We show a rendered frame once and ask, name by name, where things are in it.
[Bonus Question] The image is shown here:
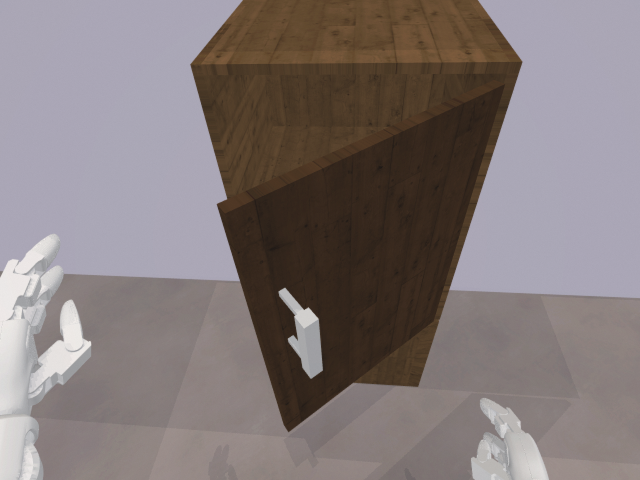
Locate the robot left forearm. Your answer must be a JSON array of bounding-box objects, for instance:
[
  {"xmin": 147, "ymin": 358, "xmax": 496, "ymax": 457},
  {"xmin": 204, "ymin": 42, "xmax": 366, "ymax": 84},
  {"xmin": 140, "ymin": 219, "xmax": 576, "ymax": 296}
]
[{"xmin": 0, "ymin": 414, "xmax": 43, "ymax": 480}]

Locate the cupboard door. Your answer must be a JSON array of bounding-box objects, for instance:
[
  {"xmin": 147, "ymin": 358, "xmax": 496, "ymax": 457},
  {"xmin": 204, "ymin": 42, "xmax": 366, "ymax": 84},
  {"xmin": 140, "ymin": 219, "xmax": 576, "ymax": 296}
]
[{"xmin": 217, "ymin": 80, "xmax": 505, "ymax": 432}]

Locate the robot left hand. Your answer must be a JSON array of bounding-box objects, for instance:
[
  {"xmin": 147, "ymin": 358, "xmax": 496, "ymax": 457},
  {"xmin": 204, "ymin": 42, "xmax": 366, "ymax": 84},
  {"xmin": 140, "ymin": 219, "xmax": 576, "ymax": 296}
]
[{"xmin": 0, "ymin": 234, "xmax": 91, "ymax": 416}]

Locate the handle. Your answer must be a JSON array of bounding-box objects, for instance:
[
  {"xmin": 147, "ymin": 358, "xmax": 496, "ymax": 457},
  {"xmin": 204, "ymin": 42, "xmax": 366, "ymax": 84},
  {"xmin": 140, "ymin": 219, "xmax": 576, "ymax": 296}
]
[{"xmin": 278, "ymin": 288, "xmax": 323, "ymax": 379}]

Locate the robot right hand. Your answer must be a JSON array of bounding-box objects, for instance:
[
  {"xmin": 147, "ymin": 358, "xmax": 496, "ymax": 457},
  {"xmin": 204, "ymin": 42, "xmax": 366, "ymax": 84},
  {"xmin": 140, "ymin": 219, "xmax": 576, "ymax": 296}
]
[{"xmin": 471, "ymin": 398, "xmax": 549, "ymax": 480}]

